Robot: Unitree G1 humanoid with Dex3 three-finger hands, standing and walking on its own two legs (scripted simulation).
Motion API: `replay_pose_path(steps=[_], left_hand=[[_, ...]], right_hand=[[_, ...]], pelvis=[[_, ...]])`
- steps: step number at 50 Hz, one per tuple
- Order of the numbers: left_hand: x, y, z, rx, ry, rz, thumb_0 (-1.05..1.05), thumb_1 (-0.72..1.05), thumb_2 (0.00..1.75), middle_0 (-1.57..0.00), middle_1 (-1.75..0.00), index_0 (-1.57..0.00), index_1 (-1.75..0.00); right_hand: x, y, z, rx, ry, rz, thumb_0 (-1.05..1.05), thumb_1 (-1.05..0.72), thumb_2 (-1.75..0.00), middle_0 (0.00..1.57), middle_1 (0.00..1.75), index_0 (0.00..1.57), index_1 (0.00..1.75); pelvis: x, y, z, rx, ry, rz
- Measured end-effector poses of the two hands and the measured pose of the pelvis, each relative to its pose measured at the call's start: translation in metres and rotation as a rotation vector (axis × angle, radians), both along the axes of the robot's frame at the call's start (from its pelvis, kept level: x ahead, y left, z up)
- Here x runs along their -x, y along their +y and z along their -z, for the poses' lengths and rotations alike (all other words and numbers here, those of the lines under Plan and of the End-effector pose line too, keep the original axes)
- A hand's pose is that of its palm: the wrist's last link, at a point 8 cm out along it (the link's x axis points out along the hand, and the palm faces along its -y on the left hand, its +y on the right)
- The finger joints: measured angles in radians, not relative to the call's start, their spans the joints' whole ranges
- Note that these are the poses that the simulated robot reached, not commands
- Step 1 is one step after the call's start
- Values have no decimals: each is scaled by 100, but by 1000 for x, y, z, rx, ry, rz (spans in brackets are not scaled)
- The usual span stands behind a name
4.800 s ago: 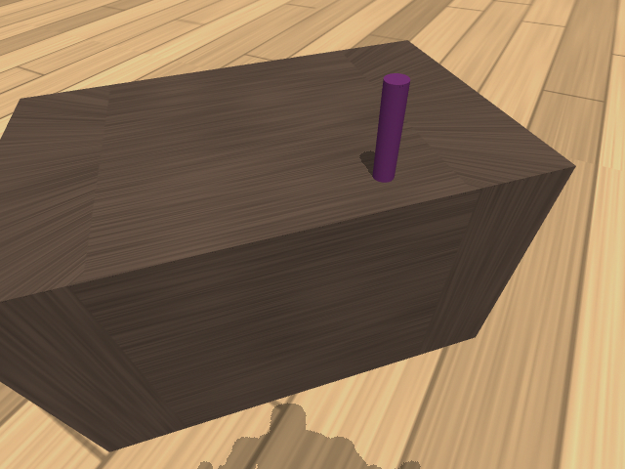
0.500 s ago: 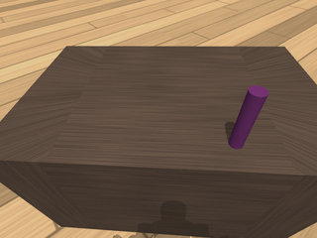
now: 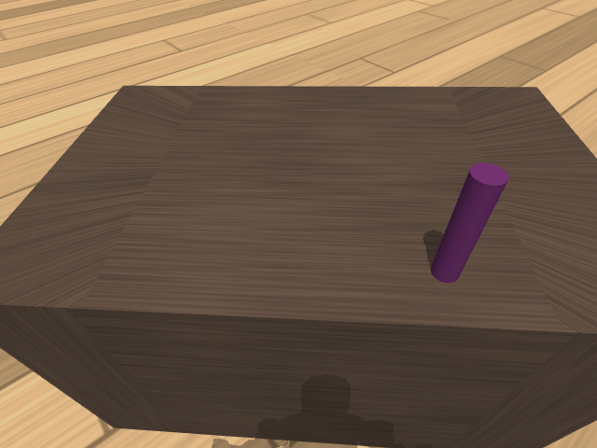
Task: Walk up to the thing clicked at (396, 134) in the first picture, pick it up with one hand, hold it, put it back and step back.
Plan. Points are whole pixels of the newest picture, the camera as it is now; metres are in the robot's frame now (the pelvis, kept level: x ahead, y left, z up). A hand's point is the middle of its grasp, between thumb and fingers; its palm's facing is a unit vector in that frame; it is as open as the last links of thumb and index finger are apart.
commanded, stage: stand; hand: right
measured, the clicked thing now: (463, 229) +0.43 -0.22 +0.07
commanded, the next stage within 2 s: rise first in 0.94 s
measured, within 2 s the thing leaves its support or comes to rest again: neither
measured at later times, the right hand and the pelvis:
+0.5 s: hand out of the picture +0.08 -0.25 -0.16, palm faces -0.04 +0.94 -0.34, open 7.4 cm; pelvis +0.00 +0.00 +0.00, yaw +0 degrees
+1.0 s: hand out of the picture +0.07 -0.25 -0.16, palm faces -0.04 +0.94 -0.34, open 7.4 cm; pelvis +0.00 +0.00 +0.00, yaw +0 degrees
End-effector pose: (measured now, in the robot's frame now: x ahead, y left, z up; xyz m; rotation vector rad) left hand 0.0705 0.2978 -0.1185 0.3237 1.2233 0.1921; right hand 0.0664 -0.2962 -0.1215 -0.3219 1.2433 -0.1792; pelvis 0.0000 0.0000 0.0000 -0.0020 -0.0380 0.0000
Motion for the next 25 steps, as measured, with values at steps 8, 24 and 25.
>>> replay_pose_path(steps=[8,24,25], left_hand=[[1,2,0,-3,6,-4,0,90,90,-20,-30,-20,-30],[4,2,-1,-6,7,-10,0,90,90,-20,-30,-20,-30],[4,2,-1,-6,7,-10,0,90,90,-20,-30,-20,-30]], right_hand=[[-5,1,0,0,-7,-5,1,-90,-90,20,30,20,30],[-9,1,-1,-1,-23,-8,1,-90,-90,20,30,20,30],[-9,1,-1,-1,-23,-7,1,-90,-90,20,30,20,30]], pelvis=[[-2,1,0,-1,1,1],[-2,0,0,-2,-5,2],[-2,0,0,-2,-5,2]])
